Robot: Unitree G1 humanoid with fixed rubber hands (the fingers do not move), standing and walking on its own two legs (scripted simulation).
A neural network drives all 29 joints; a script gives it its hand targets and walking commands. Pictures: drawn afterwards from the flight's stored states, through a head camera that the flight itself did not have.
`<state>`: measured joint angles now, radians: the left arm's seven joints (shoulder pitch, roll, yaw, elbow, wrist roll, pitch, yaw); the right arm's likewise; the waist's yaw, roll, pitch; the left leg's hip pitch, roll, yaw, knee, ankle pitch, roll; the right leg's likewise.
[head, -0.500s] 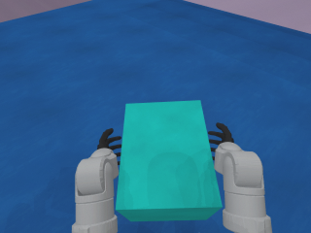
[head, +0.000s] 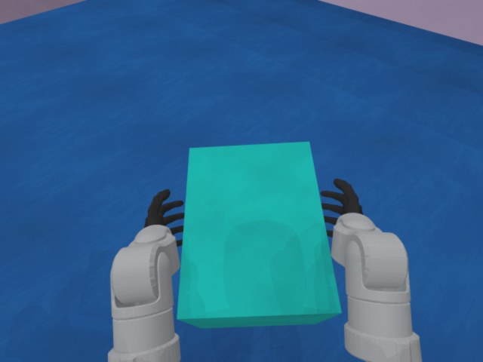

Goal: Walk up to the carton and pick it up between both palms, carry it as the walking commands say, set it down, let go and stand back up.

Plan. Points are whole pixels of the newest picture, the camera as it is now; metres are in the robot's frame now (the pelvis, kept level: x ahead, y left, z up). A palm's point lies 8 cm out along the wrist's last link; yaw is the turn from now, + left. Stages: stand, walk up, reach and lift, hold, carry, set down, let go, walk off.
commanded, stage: carry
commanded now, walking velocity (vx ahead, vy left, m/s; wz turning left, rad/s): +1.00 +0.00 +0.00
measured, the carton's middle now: (253, 237) +0.34 -0.01 +0.01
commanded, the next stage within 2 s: none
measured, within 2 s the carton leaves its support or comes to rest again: neither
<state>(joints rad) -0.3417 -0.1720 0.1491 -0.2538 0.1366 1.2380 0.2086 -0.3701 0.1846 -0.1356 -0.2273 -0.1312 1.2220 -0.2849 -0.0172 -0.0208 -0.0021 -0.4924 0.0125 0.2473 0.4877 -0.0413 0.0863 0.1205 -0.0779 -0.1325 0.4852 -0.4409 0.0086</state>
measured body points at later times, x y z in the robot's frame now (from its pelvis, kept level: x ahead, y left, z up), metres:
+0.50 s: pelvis +0.48 -0.03 +0.00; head +0.49 -0.02 +0.45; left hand +0.77 +0.15 +0.08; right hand +0.80 -0.14 +0.08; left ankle +0.25 +0.08 -0.59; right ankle +0.57 -0.08 -0.72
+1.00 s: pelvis +0.96 +0.03 +0.02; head +0.99 +0.02 +0.47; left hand +1.28 +0.15 +0.08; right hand +1.26 -0.14 +0.09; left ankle +0.99 +0.09 -0.72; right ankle +0.79 -0.09 -0.59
